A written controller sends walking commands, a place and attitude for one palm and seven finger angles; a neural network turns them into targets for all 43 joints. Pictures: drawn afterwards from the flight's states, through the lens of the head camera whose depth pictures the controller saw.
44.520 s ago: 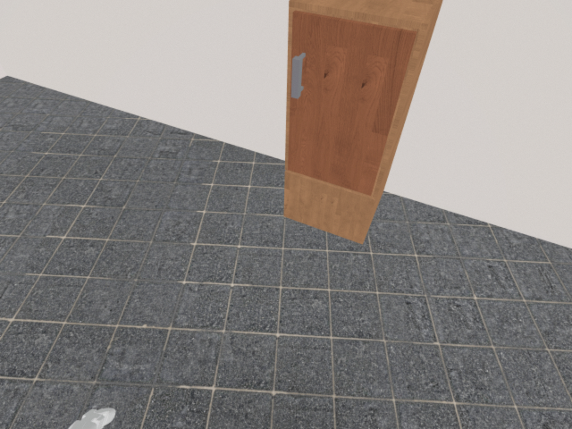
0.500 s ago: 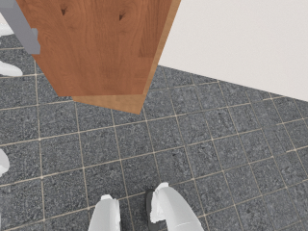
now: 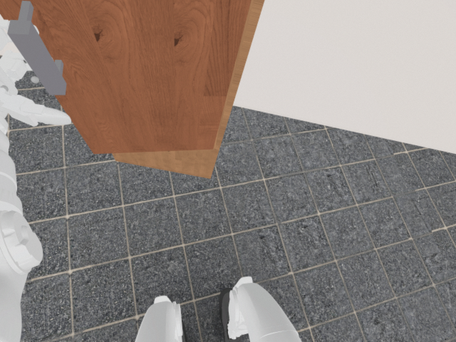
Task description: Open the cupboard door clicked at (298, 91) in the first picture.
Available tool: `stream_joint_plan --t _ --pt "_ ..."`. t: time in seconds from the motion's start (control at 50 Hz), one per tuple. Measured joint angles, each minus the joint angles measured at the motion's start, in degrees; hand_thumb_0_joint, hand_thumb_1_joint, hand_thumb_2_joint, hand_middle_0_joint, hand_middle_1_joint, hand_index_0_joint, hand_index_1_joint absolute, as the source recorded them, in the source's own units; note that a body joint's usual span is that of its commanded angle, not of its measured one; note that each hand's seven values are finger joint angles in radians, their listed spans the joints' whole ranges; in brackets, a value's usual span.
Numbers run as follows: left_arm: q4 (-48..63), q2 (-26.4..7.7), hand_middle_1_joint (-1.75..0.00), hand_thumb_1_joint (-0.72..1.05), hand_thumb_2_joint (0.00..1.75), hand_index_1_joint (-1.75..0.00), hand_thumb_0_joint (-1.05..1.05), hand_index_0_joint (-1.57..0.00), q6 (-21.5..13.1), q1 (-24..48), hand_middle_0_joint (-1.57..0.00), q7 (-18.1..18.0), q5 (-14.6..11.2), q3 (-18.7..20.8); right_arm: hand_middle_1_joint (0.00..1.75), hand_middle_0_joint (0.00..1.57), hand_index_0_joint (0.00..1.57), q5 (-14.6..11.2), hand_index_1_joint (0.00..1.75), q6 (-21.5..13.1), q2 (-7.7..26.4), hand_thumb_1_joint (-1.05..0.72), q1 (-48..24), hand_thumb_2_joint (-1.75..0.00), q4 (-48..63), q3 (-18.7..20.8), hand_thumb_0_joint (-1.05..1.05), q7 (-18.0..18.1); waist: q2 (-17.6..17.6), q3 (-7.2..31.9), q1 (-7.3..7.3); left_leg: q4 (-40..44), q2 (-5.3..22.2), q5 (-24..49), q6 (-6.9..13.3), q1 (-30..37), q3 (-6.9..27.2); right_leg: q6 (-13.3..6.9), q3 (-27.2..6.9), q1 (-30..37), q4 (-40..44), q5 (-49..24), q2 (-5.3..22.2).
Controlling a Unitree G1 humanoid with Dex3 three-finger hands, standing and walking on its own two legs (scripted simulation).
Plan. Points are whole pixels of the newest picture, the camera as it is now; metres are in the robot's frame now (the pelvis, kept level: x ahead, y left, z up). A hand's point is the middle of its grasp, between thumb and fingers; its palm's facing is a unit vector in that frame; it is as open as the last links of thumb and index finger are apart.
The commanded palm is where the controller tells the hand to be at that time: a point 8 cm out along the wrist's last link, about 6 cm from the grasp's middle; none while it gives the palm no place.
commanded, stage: slide the fingers in behind the handle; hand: left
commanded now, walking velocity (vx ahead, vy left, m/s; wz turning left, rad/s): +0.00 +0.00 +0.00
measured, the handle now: (43, 51) +0.57 +0.24 +0.06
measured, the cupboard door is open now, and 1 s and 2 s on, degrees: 15 15 19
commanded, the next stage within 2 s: close the thumb around the handle in 0.80 s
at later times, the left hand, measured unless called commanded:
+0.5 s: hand (55, 81) +0.52 +0.22 +0.06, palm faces +0.02 -1.00 -0.02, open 14.0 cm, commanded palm +0.50 +0.25 +0.06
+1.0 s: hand (53, 81) +0.52 +0.22 +0.05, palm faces +0.01 -1.00 -0.02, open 13.8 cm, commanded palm +0.51 +0.25 +0.06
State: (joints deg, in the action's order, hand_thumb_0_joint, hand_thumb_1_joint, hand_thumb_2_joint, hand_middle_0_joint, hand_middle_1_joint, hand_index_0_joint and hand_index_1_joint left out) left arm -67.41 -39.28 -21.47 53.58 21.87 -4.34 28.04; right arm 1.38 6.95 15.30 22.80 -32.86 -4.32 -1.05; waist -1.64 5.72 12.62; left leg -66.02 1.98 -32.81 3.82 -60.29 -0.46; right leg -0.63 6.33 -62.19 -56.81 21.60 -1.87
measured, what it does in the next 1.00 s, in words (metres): stands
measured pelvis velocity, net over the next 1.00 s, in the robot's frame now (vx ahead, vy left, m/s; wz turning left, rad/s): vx -0.01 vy -0.01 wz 0.01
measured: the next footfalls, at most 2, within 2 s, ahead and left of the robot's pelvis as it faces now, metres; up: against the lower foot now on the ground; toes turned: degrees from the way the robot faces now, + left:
none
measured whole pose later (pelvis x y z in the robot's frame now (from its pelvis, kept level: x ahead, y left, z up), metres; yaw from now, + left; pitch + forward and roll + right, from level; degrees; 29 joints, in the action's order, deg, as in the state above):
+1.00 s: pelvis -0.01 -0.01 +0.00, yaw +0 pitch +27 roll -5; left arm -69.0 -37.6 -22.5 55.8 20.6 -4.5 26.3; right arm 1.3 5.3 16.1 22.0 -33.9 -3.9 -0.4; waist -1.6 5.6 12.3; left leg -67.1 1.8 -32.6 3.3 -61.6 -0.6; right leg -1.2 6.2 -64.0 -58.8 21.9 -1.7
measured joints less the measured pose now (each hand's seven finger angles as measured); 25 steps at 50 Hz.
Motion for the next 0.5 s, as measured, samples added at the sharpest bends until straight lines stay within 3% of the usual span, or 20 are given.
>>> stream_joint_plan --t 0.5 --pt "0.45 3.43 -1.2 -0.5 0.3 -1.2 -0.01 -0.29 -0.85 -0.63 -0.3 -2.48 -0.51 -1.42 0.3 0.21 0.21 -0.25 0.3 -0.61 0.31 -0.9 -0.83 -0.9 -0.31 0.69 0.01 0.17 -0.02 0.14 -0.78 0.53 0.1 0.46 -0.82 0.93 -0.32 -0.91 -0.36 0.14 -0.79 0.14 -0.11"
